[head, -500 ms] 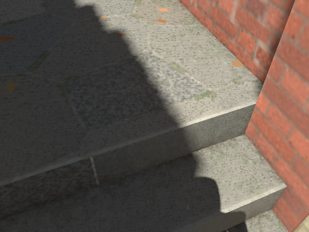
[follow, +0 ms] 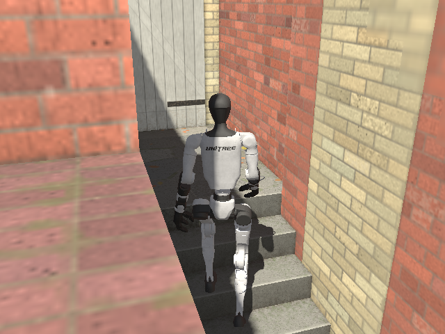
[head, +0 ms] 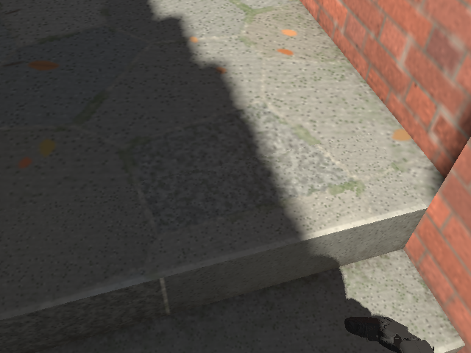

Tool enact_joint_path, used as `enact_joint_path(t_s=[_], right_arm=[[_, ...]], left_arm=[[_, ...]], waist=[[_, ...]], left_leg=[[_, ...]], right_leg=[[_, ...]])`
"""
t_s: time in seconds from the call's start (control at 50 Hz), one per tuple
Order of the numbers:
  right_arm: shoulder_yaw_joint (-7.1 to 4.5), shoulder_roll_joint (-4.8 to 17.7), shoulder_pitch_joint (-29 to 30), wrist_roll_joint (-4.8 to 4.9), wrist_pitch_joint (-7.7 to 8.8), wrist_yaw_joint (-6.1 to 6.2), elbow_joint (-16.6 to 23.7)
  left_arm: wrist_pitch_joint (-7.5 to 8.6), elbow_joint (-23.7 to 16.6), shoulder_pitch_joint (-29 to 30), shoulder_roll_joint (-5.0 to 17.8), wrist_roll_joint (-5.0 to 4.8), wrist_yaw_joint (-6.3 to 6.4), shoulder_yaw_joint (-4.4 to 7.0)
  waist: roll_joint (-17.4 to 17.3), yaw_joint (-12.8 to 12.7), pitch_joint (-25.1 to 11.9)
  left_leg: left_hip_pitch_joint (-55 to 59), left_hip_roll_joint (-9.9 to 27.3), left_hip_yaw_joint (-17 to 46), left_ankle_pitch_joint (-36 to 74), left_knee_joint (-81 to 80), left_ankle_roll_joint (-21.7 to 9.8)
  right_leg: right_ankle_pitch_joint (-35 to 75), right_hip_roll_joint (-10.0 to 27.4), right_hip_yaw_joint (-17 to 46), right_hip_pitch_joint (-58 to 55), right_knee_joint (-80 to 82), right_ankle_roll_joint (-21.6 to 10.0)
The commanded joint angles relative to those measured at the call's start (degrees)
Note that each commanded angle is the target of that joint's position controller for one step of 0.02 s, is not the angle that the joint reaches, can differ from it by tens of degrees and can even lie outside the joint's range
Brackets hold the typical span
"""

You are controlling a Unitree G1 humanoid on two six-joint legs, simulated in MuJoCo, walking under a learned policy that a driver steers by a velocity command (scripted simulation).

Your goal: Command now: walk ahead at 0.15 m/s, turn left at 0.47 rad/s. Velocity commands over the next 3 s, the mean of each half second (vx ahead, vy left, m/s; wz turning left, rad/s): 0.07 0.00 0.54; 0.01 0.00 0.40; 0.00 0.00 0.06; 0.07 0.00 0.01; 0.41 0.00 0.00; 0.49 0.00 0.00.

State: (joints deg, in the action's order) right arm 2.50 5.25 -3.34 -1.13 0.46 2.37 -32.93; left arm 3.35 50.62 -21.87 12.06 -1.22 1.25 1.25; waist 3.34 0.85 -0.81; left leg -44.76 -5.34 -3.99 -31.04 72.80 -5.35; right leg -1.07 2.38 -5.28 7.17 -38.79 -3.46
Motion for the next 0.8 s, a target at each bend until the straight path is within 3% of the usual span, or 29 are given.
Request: enact_joint_path(t_s=[0.02,0.04,0.06,0.1,0.12,0.14,0.2,0.24,0.26,0.28,0.32,0.36,0.4,0.42,0.44,0.52,0.56,0.58,0.6,0.62,0.64,0.66,0.68,0.7,0.72,0.74,0.76,0.78,0.8], right_arm=[[-6.85,16.2,-7.7,0.02,-1.12,1.34,-2.5],[-6.58,13.3,-5.6,-0.18,-0.62,0.86,-4.3],[-6.1,11.1,-3.9,-0.77,-0.09,0.34,-5.7],[-4.96,6.1,-5.0,-0.44,1.27,-0.62,-9.0],[-4.93,5.8,-5.5,0.11,1.87,-1.09,-9.2],[-5.25,6.6,-6.3,0.49,2.14,-1.21,-9.9],[-6.32,10.2,-8.2,1.47,1.54,0.42,-8.3],[-6.53,11.4,-9.6,0.88,1.12,1.9,-6.4],[-7.03,12.4,-12.7,0.23,1.75,2.51,-5.9],[-7.35,12.6,-14.5,-0.05,1.9,2.59,-6.1],[-7.63,12.4,-17.2,0.33,1.84,2.71,-5.9],[-7.95,13.6,-19.2,-0.13,1.78,3.21,-6.2],[-7.75,12.2,-20.1,0.38,2.87,3.88,-6.9],[-8.1,13.4,-19.9,0.8,3.12,3.73,-7.3],[-8.87,15.1,-21.1,0.17,3.01,3.42,-7.4],[-9.56,17.2,-24.7,-0.09,3.91,3.2,-10.1],[-9.78,17.0,-25.0,0.62,2.55,3.05,-12.0],[-10.2,19.2,-22.8,0.46,2.04,3.19,-11.3],[-10.46,21.0,-21.3,0.9,1.03,3.26,-9.8],[-10.56,20.8,-19.2,1.38,0.27,2.71,-8.9],[-10.91,21.1,-14.9,1.28,-0.38,2.8,-8.0],[-11.14,22.4,-14.2,2.5,0.85,1.49,-6.9],[-11.45,23.2,-9.8,3.4,2.51,-0.12,-6.0],[-10.18,17.1,-3.7,4.66,2.82,-1.43,0.3],[-9.97,15.1,-8.1,-0.95,3.26,-2.21,-1.8],[-9.12,12.0,-8.9,-2.26,2.63,-2.18,-1.2],[-8.61,11.6,-9.4,-1.99,1.79,-1.81,-2.2],[-7.91,10.4,-11.9,-1.96,0.8,-1.5,-3.6],[-7.22,8.7,-13.9,-2.27,-0.43,-1.49,-4.8]], left_arm=[[0.6,-15.6,4.7,1.8,4.89,-3.15,0.96],[0.1,-16.4,4.8,1.7,5.28,-3.1,1.0],[-0.4,-17.2,3.8,-0.2,5.7,-1.9,0.52],[-1.68,-17.2,1.8,-3.2,5.41,-0.2,-0.71],[-2.26,-17.0,1.9,-3.0,4.94,0.31,-0.65],[-2.41,-18.5,3.0,-4.3,5.34,0.61,-1.21],[-3.18,-21.3,10.4,-2.1,4.57,0.83,-1.08],[-3.96,-21.0,10.9,-1.8,4.46,1.41,-0.67],[-3.72,-20.8,12.4,-0.9,4.75,1.86,-0.17],[-3.46,-21.1,14.3,-2.0,4.94,2.14,-0.5],[-2.87,-21.1,16.0,-2.4,4.84,1.52,-0.84],[-2.83,-23.1,21.0,-3.0,4.9,0.71,-1.66],[-2.98,-24.4,23.7,-2.3,5.57,-0.01,-1.82],[-2.77,-24.7,23.3,-1.9,5.6,0.03,-1.65],[-2.41,-26.1,26.2,-1.2,5.02,-0.06,-1.71],[-2.58,-32.2,35.8,-3.6,4.97,-0.18,-2.92],[-3.57,-36.5,38.5,-5.1,5.45,-0.14,-4.28],[-3.93,-37.0,37.4,-3.6,5.44,0.09,-4.01],[-4.65,-37.9,35.1,-4.1,3.63,0.05,-4.82],[-5.33,-37.0,32.4,-2.8,2.11,0.0,-4.03],[-5.9,-34.1,24.7,-4.3,1.56,0.45,-3.42],[-5.29,-28.2,11.8,0.8,0.09,1.3,-0.37],[-4.37,-25.7,2.9,4.8,0.55,2.12,1.87],[-4.4,-24.8,0.7,15.4,4.83,2.95,4.53],[-4.99,-26.0,10.3,12.6,3.74,3.63,3.67],[-4.83,-26.3,16.3,6.6,2.86,3.01,1.82],[-5.43,-24.5,21.4,2.0,2.92,3.22,0.77],[-5.46,-22.4,23.9,-1.8,2.6,3.83,-0.06],[-5.24,-21.2,24.8,-3.1,2.73,3.93,-0.42]], waist=[[-13.2,-0.5,-15.7],[-5.9,-3.3,-8.3],[-2.2,-5.8,0.2],[-2.7,-7.6,4.2],[-1.6,-7.9,4.4],[-1.5,-8.2,4.3],[-1.6,-4.6,3.5],[-4.9,-2.7,-0.3],[-7.0,0.9,-2.2],[-8.0,2.5,-3.8],[-7.6,3.9,-1.7],[-8.2,5.6,-0.5],[-7.5,5.3,-0.1],[-6.3,4.5,-0.1],[-5.8,5.9,-1.5],[-7.9,7.7,0.7],[-9.1,6.2,-1.1],[-7.9,5.6,-1.4],[-9.3,3.5,-3.4],[-10.9,1.8,-4.0],[-13.3,-2.6,-7.7],[-13.1,-6.6,-14.3],[-10.8,-13.0,-20.4],[19.9,-15.4,-27.0],[24.7,-8.9,-29.1],[19.2,-3.4,-23.0],[12.4,0.6,-11.5],[8.4,3.7,-2.1],[5.4,5.3,0.0]], left_leg=[[28.5,15.5,49.7,33.5,-49.0,-16.8],[20.6,12.5,44.9,15.1,-46.1,-14.5],[14.5,10.9,38.9,8.5,-44.5,-11.8],[10.5,7.5,29.7,9.3,-42.9,-8.7],[9.0,6.6,25.0,12.7,-41.5,-7.4],[10.4,5.1,21.1,15.6,-41.5,-6.3],[14.1,5.4,23.8,28.2,-42.4,-7.8],[20.1,7.5,25.9,43.1,-42.1,-7.6],[26.5,10.1,30.1,46.1,-44.2,-7.8],[32.6,12.0,34.5,43.0,-44.7,-9.5],[38.9,11.8,36.5,31.0,-46.1,-11.1],[46.0,12.7,38.7,35.7,-47.1,-12.9],[49.1,13.0,37.5,42.6,-45.8,-12.6],[49.9,13.8,37.1,47.4,-45.4,-12.6],[52.3,14.7,37.1,47.9,-45.1,-12.3],[55.5,15.6,38.8,48.9,-47.7,-12.0],[51.2,12.1,37.0,46.0,-50.6,-9.0],[49.4,12.6,37.3,47.9,-53.1,-9.0],[42.8,13.9,35.1,55.5,-59.2,-8.4],[34.7,13.0,31.6,60.2,-61.5,-6.7],[28.2,12.7,27.2,72.9,-60.3,-4.1],[30.4,9.0,23.1,93.3,-50.6,-1.6],[24.3,5.2,21.9,82.1,-36.1,1.2],[11.1,-6.8,17.9,37.9,-8.3,5.4],[11.4,-7.9,20.1,6.8,19.8,7.1],[7.4,-6.0,24.3,8.5,25.2,6.9],[2.4,-4.4,20.6,12.9,23.2,6.8],[1.6,-2.7,17.0,16.6,19.3,7.0],[3.7,-3.0,16.2,20.2,22.0,7.1]], right_leg=[[-9.1,-7.9,12.8,28.0,-66.2,4.1],[-7.1,-7.2,11.6,32.2,-68.9,3.8],[-7.9,-5.4,11.1,38.0,-69.2,3.5],[-8.3,-4.6,9.9,42.4,-71.7,2.3],[-5.0,-4.5,8.5,41.4,-71.0,2.2],[-3.1,-2.5,9.5,41.6,-63.6,2.8],[-2.4,-2.5,4.8,43.6,-54.0,5.3],[-0.8,-2.7,2.8,44.0,-55.1,5.1],[-2.1,-3.5,2.8,49.0,-60.8,5.2],[-3.8,-3.5,4.4,54.6,-67.6,4.6],[-7.0,-2.8,7.0,62.4,-70.3,3.8],[-13.4,-3.2,7.5,69.8,-77.4,3.5],[-15.4,-2.6,8.8,71.8,-77.7,3.9],[-15.5,-2.3,9.1,72.2,-78.8,4.0],[-19.1,-2.0,8.6,73.2,-78.3,3.9],[-30.9,-1.8,9.4,81.1,-78.5,3.4],[-32.1,-0.4,10.5,73.8,-65.1,2.6],[-30.6,-0.2,9.7,69.9,-63.1,2.5],[-39.7,0.1,8.1,55.0,-48.5,0.6],[-39.7,-1.0,5.0,40.2,-40.0,-0.7],[-36.8,-2.8,4.7,22.5,-34.7,-2.6],[-29.4,-5.2,1.3,9.8,-27.4,-2.8],[-22.8,-3.2,10.2,-3.2,-17.3,-4.2],[-7.3,15.9,43.1,-9.3,2.1,-12.1],[-4.4,19.3,57.1,1.8,9.2,-15.6],[-21.7,15.7,51.7,8.6,7.7,-14.3],[-38.1,13.0,42.0,14.7,5.7,-11.5],[-39.7,9.9,33.1,21.9,1.3,-8.8],[-35.7,7.5,27.5,27.5,-2.4,-8.6]])
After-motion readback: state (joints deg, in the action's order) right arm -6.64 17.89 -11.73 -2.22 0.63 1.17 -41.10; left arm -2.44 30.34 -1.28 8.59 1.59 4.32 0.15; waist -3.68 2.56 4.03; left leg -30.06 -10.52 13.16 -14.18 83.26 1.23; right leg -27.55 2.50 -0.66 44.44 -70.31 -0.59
